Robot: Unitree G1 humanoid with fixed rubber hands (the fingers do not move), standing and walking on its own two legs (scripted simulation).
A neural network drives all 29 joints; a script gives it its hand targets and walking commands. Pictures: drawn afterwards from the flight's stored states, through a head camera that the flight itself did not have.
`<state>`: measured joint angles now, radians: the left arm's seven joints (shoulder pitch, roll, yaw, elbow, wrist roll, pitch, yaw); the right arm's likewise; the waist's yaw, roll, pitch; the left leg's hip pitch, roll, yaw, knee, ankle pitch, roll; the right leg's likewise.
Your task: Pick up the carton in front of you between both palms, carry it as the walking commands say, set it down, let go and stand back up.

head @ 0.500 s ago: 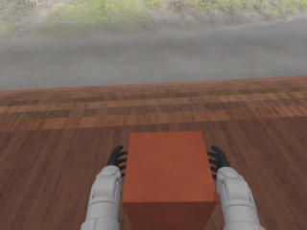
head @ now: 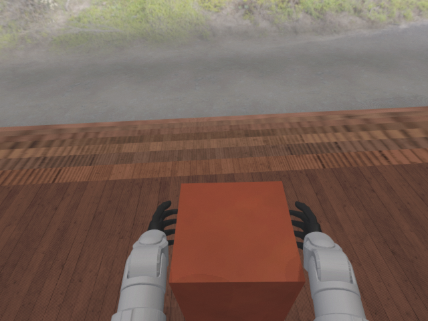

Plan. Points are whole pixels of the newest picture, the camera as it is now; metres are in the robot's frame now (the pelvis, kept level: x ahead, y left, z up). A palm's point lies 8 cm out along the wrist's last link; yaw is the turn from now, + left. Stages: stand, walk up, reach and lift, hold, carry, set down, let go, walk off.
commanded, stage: reach and lift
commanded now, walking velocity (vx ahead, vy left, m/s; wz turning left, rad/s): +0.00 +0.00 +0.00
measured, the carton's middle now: (232, 255) +0.30 +0.00 -0.04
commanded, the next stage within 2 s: hold in 0.30 s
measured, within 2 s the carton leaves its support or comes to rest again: neither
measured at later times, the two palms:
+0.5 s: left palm (154, 234) +0.28 +0.15 +0.05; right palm (315, 236) +0.28 -0.15 +0.06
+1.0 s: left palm (154, 234) +0.28 +0.15 +0.05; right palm (315, 236) +0.28 -0.15 +0.05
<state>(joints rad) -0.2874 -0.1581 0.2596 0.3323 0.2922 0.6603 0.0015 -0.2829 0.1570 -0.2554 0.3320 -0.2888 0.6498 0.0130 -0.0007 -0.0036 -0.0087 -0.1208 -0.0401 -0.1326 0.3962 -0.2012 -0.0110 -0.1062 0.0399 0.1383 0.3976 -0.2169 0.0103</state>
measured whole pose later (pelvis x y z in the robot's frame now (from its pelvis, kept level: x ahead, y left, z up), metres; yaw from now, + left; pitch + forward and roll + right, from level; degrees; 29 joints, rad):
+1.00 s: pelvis -0.01 +0.00 +0.00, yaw +0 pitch -7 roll +0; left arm -0.30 -0.16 0.26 0.27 0.30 0.76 -0.01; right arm -0.30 0.16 -0.25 0.27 -0.30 0.75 0.02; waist 0.00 0.00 0.01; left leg -0.06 -0.04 -0.13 0.37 -0.18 -0.01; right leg -0.04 0.04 0.13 0.37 -0.20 0.01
